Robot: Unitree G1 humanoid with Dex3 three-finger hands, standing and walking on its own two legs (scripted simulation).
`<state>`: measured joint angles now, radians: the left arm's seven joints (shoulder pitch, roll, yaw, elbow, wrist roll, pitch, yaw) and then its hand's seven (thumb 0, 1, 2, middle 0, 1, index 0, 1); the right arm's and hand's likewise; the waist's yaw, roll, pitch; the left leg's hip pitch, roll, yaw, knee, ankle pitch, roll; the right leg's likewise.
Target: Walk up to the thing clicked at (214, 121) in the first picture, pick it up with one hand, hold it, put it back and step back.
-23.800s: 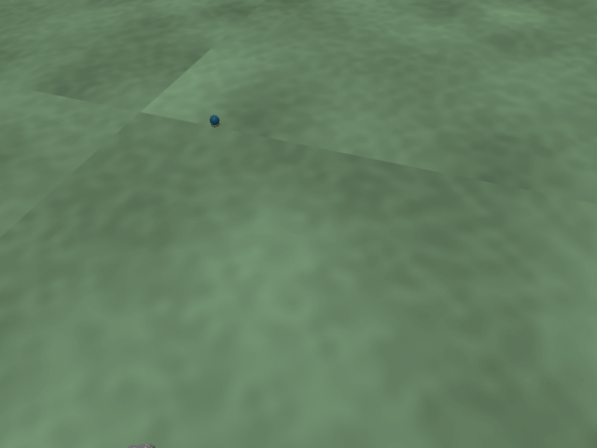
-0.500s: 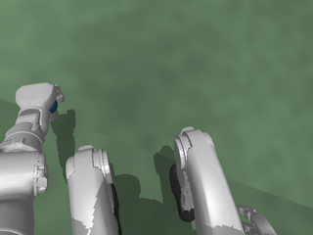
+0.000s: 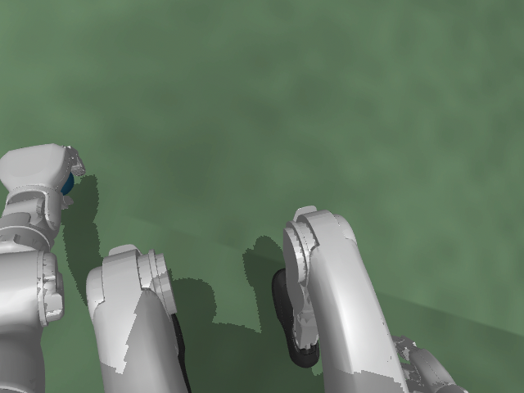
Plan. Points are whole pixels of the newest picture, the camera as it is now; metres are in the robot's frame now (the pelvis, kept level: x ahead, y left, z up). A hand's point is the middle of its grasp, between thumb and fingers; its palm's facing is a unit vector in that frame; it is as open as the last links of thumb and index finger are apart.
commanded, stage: rest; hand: left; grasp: from above
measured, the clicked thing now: (54, 180) +0.45 +0.29 -0.22
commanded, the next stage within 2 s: open in 1.36 s
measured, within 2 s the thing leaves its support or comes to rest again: rests again in 1.04 s
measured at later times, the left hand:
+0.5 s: hand (69, 191) +0.44 +0.27 -0.24, palm faces -0.47 -0.11 -0.88, open 6.8 cm
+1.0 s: hand (68, 195) +0.43 +0.28 -0.26, palm faces -0.48 -0.13 -0.87, open 6.8 cm
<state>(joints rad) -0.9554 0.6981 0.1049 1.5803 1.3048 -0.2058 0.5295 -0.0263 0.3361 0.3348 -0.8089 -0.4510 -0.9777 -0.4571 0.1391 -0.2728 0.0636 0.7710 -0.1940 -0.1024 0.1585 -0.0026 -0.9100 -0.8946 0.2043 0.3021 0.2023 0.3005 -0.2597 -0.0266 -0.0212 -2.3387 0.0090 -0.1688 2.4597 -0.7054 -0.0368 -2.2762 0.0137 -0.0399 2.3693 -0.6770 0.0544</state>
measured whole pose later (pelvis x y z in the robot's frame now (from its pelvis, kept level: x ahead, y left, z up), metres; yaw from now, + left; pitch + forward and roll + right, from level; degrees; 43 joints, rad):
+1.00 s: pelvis +0.00 +0.01 -0.02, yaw -4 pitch +29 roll -11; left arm -0.97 0.85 0.18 1.75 1.32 -0.25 0.65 -0.03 0.35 0.30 -0.81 -0.44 -0.99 -0.44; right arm 0.08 -0.31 0.16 0.78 -0.29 -0.19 0.27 0.00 -0.91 -0.89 0.20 0.30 0.20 0.30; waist -0.33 -0.08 0.10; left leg -2.35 0.01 -0.24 2.58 -0.75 -0.04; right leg -2.27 0.04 -0.09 2.43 -0.69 0.07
